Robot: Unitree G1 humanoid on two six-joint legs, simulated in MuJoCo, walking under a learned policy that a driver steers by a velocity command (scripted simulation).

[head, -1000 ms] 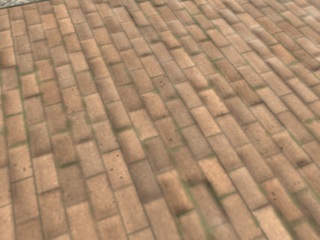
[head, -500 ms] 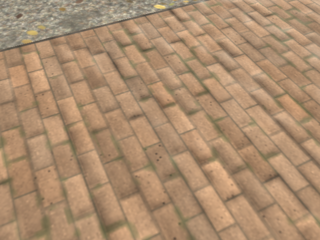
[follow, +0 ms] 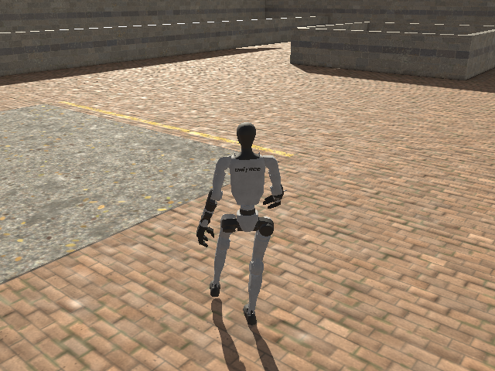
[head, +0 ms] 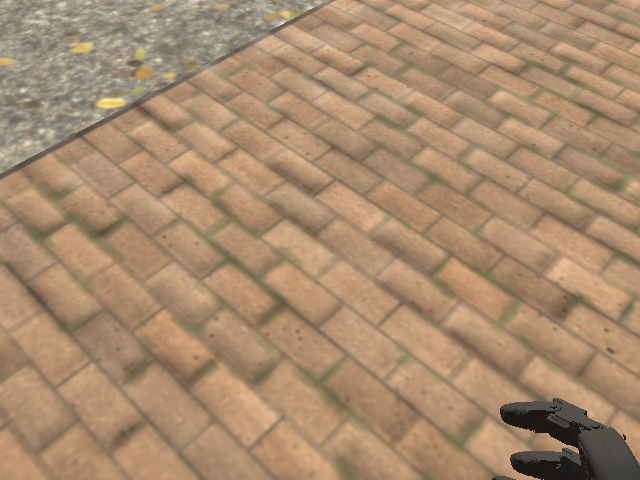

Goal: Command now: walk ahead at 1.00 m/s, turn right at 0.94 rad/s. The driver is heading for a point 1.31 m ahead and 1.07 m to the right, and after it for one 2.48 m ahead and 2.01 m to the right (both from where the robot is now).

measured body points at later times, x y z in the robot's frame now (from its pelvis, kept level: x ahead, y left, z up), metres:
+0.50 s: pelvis +0.42 +0.03 -0.01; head +0.44 +0.01 +0.44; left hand +0.77 +0.11 -0.04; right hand +0.23 -0.20 -0.13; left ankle +0.33 +0.20 -0.73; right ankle +0.52 -0.13 -0.66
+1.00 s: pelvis +0.80 -0.23 -0.01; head +0.83 -0.26 +0.44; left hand +0.97 +0.00 -0.13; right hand +0.81 -0.55 -0.09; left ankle +1.08 -0.28 -0.69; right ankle +0.63 -0.13 -0.73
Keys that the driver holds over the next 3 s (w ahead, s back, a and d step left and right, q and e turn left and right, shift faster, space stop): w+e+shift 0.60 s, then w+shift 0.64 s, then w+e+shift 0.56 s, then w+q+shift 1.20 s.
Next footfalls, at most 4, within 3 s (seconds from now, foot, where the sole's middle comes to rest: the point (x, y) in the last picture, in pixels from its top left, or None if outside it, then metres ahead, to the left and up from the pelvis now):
0.16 left None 0.37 0.19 -0.77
0.64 right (427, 408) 0.66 -0.16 -0.77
1.08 left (494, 257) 1.10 -0.35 -0.77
1.54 right None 1.26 -0.80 -0.77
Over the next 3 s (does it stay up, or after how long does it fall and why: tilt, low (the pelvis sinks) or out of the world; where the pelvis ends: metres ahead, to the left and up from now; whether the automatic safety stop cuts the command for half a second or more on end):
stays up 1.94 -1.77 -0.01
